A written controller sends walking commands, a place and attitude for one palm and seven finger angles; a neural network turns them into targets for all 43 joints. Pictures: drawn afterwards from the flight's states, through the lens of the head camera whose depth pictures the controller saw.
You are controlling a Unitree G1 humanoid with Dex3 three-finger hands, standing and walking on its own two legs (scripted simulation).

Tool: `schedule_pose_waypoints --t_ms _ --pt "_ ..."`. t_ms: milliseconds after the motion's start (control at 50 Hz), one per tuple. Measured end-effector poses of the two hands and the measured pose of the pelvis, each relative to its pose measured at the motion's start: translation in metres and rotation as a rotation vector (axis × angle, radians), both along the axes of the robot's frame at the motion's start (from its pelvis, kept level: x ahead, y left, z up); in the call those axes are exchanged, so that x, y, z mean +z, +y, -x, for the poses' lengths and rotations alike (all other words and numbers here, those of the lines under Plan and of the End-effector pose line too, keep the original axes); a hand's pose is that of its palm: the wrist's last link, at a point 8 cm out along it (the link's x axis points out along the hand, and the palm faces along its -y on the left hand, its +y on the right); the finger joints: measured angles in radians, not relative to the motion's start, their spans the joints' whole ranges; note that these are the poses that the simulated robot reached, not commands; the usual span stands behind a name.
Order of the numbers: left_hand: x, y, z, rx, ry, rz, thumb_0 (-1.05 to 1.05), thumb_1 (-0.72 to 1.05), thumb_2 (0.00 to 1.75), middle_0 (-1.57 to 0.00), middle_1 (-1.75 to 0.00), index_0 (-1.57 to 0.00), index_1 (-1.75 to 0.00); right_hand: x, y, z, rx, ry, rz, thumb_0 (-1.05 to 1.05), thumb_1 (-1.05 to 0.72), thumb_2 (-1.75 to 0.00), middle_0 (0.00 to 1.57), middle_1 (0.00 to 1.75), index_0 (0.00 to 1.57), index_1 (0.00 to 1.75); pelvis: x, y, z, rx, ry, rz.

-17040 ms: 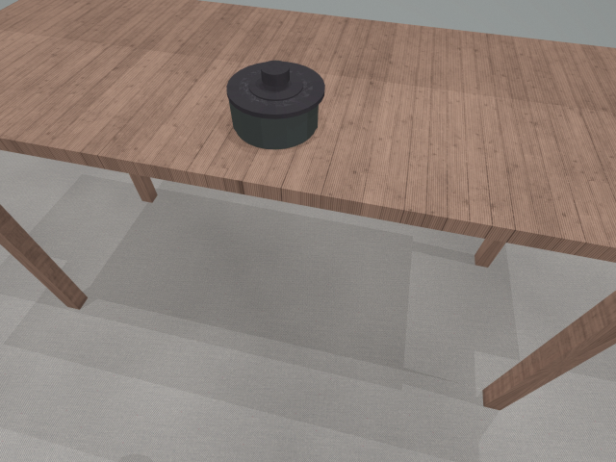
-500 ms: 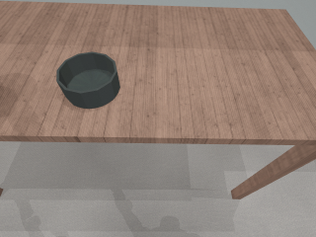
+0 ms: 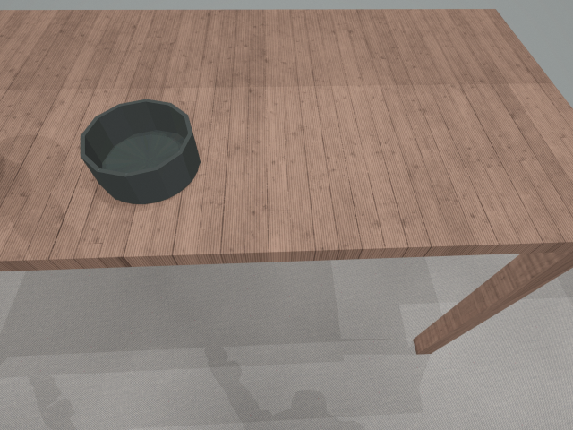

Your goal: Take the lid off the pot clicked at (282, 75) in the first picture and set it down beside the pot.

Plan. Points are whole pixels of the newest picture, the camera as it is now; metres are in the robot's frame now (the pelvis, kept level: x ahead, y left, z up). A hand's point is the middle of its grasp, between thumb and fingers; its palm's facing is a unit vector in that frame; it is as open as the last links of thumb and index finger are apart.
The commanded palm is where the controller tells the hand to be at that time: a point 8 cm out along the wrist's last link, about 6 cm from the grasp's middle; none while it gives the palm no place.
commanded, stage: move the lid sideways beside the pot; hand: left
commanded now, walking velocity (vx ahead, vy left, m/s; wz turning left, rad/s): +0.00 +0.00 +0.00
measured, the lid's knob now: out of the picture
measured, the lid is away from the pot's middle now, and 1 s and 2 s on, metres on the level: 0.22 0.22 0.23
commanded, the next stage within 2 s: lower the lid onto the table in 0.12 s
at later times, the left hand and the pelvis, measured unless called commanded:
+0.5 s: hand out of the picture +0.44 +0.38 +0.28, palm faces -0.20 -0.32 -0.92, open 7.6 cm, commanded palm +0.49 +0.39 +0.35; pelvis +0.00 +0.00 +0.00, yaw +1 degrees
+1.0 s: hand out of the picture +0.46 +0.38 +0.24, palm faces -0.27 -0.35 -0.90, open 7.6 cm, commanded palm +0.50 +0.40 +0.32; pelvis +0.01 +0.00 +0.00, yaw +0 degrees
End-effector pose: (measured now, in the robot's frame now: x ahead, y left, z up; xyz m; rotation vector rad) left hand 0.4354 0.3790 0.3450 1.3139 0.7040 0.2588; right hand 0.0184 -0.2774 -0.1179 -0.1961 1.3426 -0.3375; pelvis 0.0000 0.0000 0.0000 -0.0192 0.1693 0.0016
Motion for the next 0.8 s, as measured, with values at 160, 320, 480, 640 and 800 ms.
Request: schedule_pose_waypoints --t_ms 160,320,480,640,800 --pt "0.009 0.008 -0.001 0.021 -0.045 0.0 0.12 0.49 0.69 -1.13 -1.2 -0.45 -0.92 0.003 -0.003 0.007 -0.012 0.033 0.007 0.01 -0.9 -0.89 0.2 0.3 0.2 0.3 -0.001 0.0 -0.005 0.001 0.009 0.003" --pt "0.001 0.012 0.001 0.071 -0.001 0.014 0.13 0.49 0.69 -1.13 -1.2 -0.45 -0.92 0.001 -0.001 0.004 0.003 0.038 -0.005 0.01 -0.9 -0.89 0.2 0.3 0.2 0.3 -0.001 0.001 -0.004 0.012 0.008 0.005" --pt "-0.011 0.006 -0.002 0.075 0.018 0.045 0.13 0.49 0.69 -1.13 -1.2 -0.45 -0.92 0.0 0.003 -0.003 0.023 0.002 -0.005 0.01 -0.9 -0.89 0.2 0.3 0.2 0.3 -0.001 0.002 -0.002 0.018 0.012 0.003" --pt "-0.019 -0.002 -0.007 0.059 0.027 0.061 0.12 0.49 0.69 -1.13 -1.2 -0.45 -0.92 0.001 0.002 -0.001 0.011 -0.016 0.002 0.01 -0.9 -0.89 0.2 0.3 0.2 0.3 -0.001 0.001 -0.002 0.014 0.013 0.003" --pt "-0.035 -0.002 -0.013 0.049 0.06 0.065 0.12 0.49 0.69 -1.13 -1.2 -0.45 -0.92 0.001 0.0 0.011 -0.006 0.019 0.012 0.01 -0.9 -0.89 0.2 0.3 0.2 0.3 -0.002 0.001 -0.002 0.01 0.018 0.004"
